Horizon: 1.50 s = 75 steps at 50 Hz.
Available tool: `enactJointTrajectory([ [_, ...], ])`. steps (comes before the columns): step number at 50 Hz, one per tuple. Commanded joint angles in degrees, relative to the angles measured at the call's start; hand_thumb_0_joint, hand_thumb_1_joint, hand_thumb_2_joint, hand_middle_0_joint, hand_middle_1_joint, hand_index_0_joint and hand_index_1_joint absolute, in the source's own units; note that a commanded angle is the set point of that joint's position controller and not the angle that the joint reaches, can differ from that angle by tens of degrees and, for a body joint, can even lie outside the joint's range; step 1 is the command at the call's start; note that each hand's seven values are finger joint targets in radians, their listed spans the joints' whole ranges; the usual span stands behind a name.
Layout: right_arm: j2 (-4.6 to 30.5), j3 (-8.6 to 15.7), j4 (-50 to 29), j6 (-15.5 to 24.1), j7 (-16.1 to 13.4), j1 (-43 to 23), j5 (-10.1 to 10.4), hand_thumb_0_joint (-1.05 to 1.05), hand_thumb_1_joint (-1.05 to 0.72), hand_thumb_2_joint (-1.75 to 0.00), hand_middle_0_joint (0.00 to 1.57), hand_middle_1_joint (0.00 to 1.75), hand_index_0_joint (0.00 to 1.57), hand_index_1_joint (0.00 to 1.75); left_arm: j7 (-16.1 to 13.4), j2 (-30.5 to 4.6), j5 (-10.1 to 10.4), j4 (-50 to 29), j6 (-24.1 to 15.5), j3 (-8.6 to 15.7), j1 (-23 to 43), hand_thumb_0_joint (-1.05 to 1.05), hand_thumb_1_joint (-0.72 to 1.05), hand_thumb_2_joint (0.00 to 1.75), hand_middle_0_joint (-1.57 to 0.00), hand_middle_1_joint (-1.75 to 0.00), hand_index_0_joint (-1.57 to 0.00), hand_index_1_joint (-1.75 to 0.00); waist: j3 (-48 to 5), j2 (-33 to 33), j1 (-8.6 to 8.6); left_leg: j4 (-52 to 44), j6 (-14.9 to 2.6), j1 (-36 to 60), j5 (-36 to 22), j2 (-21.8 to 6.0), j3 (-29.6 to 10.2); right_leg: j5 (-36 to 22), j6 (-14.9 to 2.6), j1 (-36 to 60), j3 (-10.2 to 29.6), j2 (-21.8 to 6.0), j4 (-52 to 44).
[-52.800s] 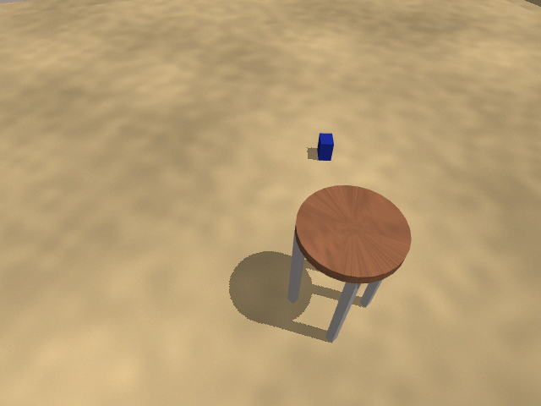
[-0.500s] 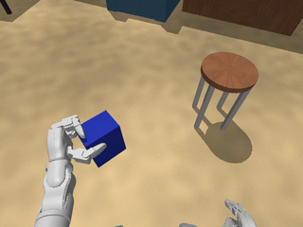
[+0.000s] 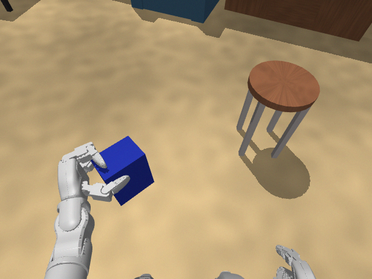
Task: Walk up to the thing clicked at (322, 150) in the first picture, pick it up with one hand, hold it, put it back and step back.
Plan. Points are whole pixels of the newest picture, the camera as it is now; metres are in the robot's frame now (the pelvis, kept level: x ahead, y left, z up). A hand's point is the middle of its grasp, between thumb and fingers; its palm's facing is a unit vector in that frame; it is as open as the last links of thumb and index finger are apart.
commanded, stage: crouch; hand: left
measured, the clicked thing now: (124, 171) +0.35 +0.14 +0.00
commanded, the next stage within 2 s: lower in 1.74 s
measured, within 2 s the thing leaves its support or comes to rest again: neither
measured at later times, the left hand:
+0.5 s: hand (114, 201) +0.35 +0.21 -0.19, palm faces +0.30 -0.95 -0.02, open 7.2 cm
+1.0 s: hand (121, 219) +0.37 +0.23 -0.40, palm faces +0.33 -0.94 -0.04, open 6.8 cm
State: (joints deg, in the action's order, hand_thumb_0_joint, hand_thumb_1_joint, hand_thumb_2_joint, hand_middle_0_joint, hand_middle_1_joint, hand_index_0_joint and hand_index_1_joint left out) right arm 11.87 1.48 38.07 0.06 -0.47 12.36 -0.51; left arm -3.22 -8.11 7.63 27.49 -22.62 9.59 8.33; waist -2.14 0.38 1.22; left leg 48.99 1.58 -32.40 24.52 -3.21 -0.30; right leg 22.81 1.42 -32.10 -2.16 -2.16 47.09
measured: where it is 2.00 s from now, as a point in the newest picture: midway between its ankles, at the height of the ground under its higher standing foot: outside the picture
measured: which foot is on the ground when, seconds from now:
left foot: down 0.00-1.00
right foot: down 0.00-1.00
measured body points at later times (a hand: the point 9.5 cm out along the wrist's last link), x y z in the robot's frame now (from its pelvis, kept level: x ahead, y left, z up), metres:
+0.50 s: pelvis -0.04 +0.00 -0.17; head +0.12 +0.02 +0.25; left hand +0.33 +0.26 -0.19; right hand +0.08 -0.26 -0.29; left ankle +0.00 +0.13 -0.70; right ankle +0.01 -0.14 -0.70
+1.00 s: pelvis -0.10 +0.00 -0.35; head +0.11 +0.04 +0.04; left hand +0.34 +0.28 -0.40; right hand +0.00 -0.27 -0.48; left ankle +0.00 +0.13 -0.70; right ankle +0.00 -0.14 -0.70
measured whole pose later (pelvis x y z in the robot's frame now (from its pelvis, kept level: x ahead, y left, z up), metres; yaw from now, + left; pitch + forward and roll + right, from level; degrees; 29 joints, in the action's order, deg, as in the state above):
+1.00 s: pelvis -0.10 +0.00 -0.35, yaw -3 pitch +31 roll -4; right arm 15.4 -2.5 42.0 -0.7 5.5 3.8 -7.7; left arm 0.0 -24.1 2.6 67.1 -47.1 30.4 39.7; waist -4.7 -1.8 8.4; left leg 129.0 2.6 -120.8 39.7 -1.7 -7.0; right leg 36.7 1.5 -119.8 -1.5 -1.9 125.3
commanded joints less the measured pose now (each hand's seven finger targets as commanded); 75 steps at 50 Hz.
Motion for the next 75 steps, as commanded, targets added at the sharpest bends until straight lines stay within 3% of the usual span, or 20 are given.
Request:
enactJointTrajectory([
  [1,7.77,3.05,-5.98,1.77,0.39,-0.71,-0.75,0.0,-0.91,-0.91,0.2,0.3,0.2,0.3,-0.68,-5.87,-0.34,-8.19,-7.3,3.29,16.39,0.0,0.08,1.2,-1.2,-1.36,-1.24,-1.34,-13.62,-1.89,1.2,-2.68,-1.57,1.42,-13.93,2.2,0.16,-15.83,-1.36,2.45,-0.55,1.83,-1.84],
  [4,8.1,3.46,-5.05,1.83,1.0,-0.1,-1.43,0.0,-0.91,-0.9,0.2,0.3,0.2,0.3,-0.28,-6.61,-1.3,-3.17,-10.52,3.98,18.3,0.0,0.08,1.19,-1.2,-1.36,-1.24,-1.34,-15.98,-0.94,1.8,1.3,-1.51,-1.37,-14.35,2.09,-0.22,-15.34,-1.75,-2.41,-0.31,1.73,2.09],
  [7,8.13,3.42,-4.59,1.9,1.58,-0.13,-2.11,0.0,-0.91,-0.9,0.2,0.3,0.2,0.3,-0.09,-8.68,-1.0,0.13,-15.05,7.15,21.19,0.0,0.06,1.2,-1.2,-1.37,-1.24,-1.35,-19.37,0.0,1.46,7.38,-1.58,-7.4,-12.68,2.39,-0.28,-13.87,-1.9,-7.65,0.17,1.6,7.34],
  [10,8.6,3.41,-4.79,2.38,2.25,-0.9,-2.62,0.0,-0.91,-0.9,0.2,0.3,0.2,0.3,0.57,-9.2,-0.97,4.14,-19.44,7.48,24.49,0.0,0.06,1.2,-1.24,-1.4,-1.28,-1.37,-22.99,1.18,2.13,14.13,-1.56,-15.04,-7.1,2.7,-0.61,-8.47,-2.2,-15.92,0.47,1.76,13.99],
  [13,9.36,3.21,-4.63,2.61,2.81,-0.64,-3.05,0.0,-0.9,-0.9,0.2,0.3,0.2,0.3,1.08,-9.93,-0.75,7.24,-23.05,8.08,25.97,0.0,0.08,1.21,-1.24,-1.39,-1.28,-1.37,-29.02,2.84,2.25,20.98,-1.6,-21.36,-6.54,2.79,-1.5,-6.96,-2.55,-23.35,0.34,1.96,21.1],
  [18,10.74,3.03,-4.38,1.98,3.6,-1.0,-3.44,0.0,-0.9,-0.9,0.2,0.3,0.2,0.3,0.69,-13.42,-0.8,11.01,-25.88,11.13,27.8,0.0,0.09,1.2,-1.22,-1.35,-1.26,-1.34,-36.3,3.37,1.35,29.29,-1.67,-30.42,-5.75,2.73,-1.58,-5.24,-2.63,-29.76,0.99,2.03,29.51],
  [25,12.5,3.3,-2.91,1.31,4.3,-0.76,-4.13,0.0,-0.91,-0.91,0.2,0.3,0.2,0.3,1.94,-16.5,-0.82,12.75,-27.63,14.13,32.98,0.0,0.17,1.22,-1.27,-1.38,-1.3,-1.37,-42.21,4.36,2.97,39.83,-1.77,-39.43,-6.15,2.72,-2.42,-5.32,-2.95,-40.48,0.32,2.22,40.46],
  [27,12.74,3.16,-2.45,1.1,4.59,-0.71,-4.28,0.0,-0.91,-0.91,0.2,0.3,0.2,0.3,2.39,-15.7,-1.03,14.7,-27.82,13.15,35.08,0.0,0.16,1.22,-1.27,-1.38,-1.3,-1.37,-41.43,5.0,3.81,41.7,-1.46,-40.83,-4.82,2.63,-3.18,-3.13,-3.3,-45.98,-0.74,2.37,43.52],
  [31,12.94,2.66,-1.37,1.01,4.85,-0.52,-4.99,0.0,-0.91,-0.91,0.2,0.3,0.2,0.3,2.64,-19.34,-1.3,18.05,-28.47,16.8,37.88,0.0,0.18,1.25,-1.3,-1.41,-1.33,-1.4,-43.08,4.73,3.81,47.74,-1.67,-48.11,-1.52,2.74,-2.45,-0.72,-3.03,-48.82,-0.36,2.2,48.1],
  [32,13.17,2.62,-1.44,1.04,5.0,-0.4,-5.09,0.0,-0.91,-0.91,0.2,0.3,0.2,0.3,3.0,-18.27,-1.6,20.13,-28.31,15.94,38.01,0.0,0.17,1.25,-1.31,-1.41,-1.34,-1.4,-43.11,4.7,4.52,48.81,-1.66,-48.13,-1.9,2.63,-2.56,-0.57,-3.17,-51.49,-0.99,2.24,49.5],
  [38,14.12,1.37,-0.21,0.54,5.44,-0.58,-6.08,0.0,-0.91,-0.91,0.2,0.3,0.2,0.3,3.27,-24.33,-2.67,23.98,-29.63,19.79,44.5,0.0,0.2,1.28,-1.32,-1.45,-1.35,-1.44,-43.63,6.61,5.1,56.26,-1.56,-56.05,1.73,2.74,-1.88,2.49,-3.11,-57.86,-1.59,2.14,57.06],
  [39,14.17,1.1,-0.37,0.5,5.5,-1.05,-6.2,0.0,-0.91,-0.91,0.2,0.3,0.2,0.3,3.49,-23.45,-2.91,24.4,-29.79,18.73,46.29,0.0,0.2,1.28,-1.33,-1.45,-1.36,-1.44,-42.03,7.56,5.86,56.59,-1.41,-57.03,4.65,2.72,-1.9,4.8,-3.2,-60.28,-1.9,2.16,58.13],
  [44,15.09,0.37,-0.04,0.11,5.66,-1.07,-6.85,0.0,-0.9,-0.91,0.2,0.3,0.2,0.3,2.99,-29.28,-4.04,26.35,-29.99,22.21,49.16,0.0,0.22,1.29,-1.32,-1.45,-1.34,-1.44,-42.85,7.43,5.78,61.54,-1.76,-63.61,9.36,2.95,-0.93,8.11,-2.68,-62.32,-2.21,2.26,61.93],
  [45,15.13,0.18,0.11,0.12,5.63,-1.74,-7.02,0.0,-0.9,-0.91,0.2,0.3,0.2,0.3,3.3,-28.66,-4.15,26.41,-29.94,21.16,50.3,0.0,0.21,1.28,-1.29,-1.43,-1.31,-1.43,-41.44,8.13,6.51,62.32,-1.91,-64.78,11.46,2.93,-0.61,9.74,-2.57,-63.38,-2.15,2.26,62.33],
  [47,15.61,-0.24,0.63,0.01,5.6,-1.64,-7.28,0.0,-0.9,-0.9,0.2,0.3,0.2,0.3,3.13,-30.25,-4.38,26.99,-29.7,22.3,50.77,0.0,0.24,1.27,-1.28,-1.42,-1.31,-1.41,-41.38,7.65,6.86,64.15,-2.04,-66.7,12.22,2.95,-0.68,10.21,-2.36,-64.23,-2.58,2.39,63.77],
  [48,15.81,-0.48,0.85,-0.14,5.52,-1.46,-7.33,0.0,-0.9,-0.91,0.2,0.3,0.2,0.3,2.87,-32.47,-4.49,27.53,-29.52,23.75,50.84,0.0,0.22,1.27,-1.27,-1.42,-1.3,-1.41,-41.21,7.22,6.51,65.31,-2.14,-68.36,12.21,2.91,-0.57,10.3,-2.28,-63.83,-2.48,2.48,64.49],
  [53,16.67,-1.88,1.15,-0.67,5.6,-1.63,-7.99,0.0,-0.88,-0.9,0.2,0.3,0.2,0.3,3.38,-31.91,-4.83,29.28,-29.17,22.73,50.43,0.0,0.24,1.24,-1.22,-1.37,-1.25,-1.36,-39.53,8.96,7.9,68.13,-1.87,-70.47,12.21,2.8,-1.6,9.74,-2.39,-67.19,-4.15,2.74,68.58],
  [65,19.2,-4.53,0.95,-1.76,6.06,-2.47,-9.62,0.0,-0.88,-0.9,0.2,0.3,0.2,0.3,3.06,-35.96,-4.64,28.29,-29.4,24.92,48.82,0.0,0.24,1.22,-1.21,-1.38,-1.26,-1.35,-35.11,11.81,9.1,73.75,-1.61,-73.73,11.6,2.53,-3.91,8.1,-2.52,-72.15,-6.35,3.39,74.28],
  [70,20.59,-5.53,1.29,-2.39,6.55,-2.63,-10.54,0.0,-0.89,-0.9,0.2,0.3,0.2,0.3,2.92,-34.45,-4.76,28.72,-29.96,24.03,48.46,0.0,0.3,1.24,-1.22,-1.39,-1.27,-1.36,-32.81,14.22,10.72,74.52,-0.86,-71.59,8.79,2.24,-5.81,5.55,-2.84,-75.18,-7.74,3.28,76.92],
  [75,21.58,-6.77,0.86,-2.91,7.09,-2.4,-11.47,0.0,-0.89,-0.9,0.2,0.3,0.2,0.3,2.13,-37.21,-5.07,28.97,-30.72,25.66,48.42,0.0,0.33,1.28,-1.26,-1.42,-1.31,-1.39,-32.31,13.92,11.67,76.46,-1.04,-73.0,9.27,2.15,-6.38,5.35,-2.5,-73.29,-8.18,3.5,77.23],
])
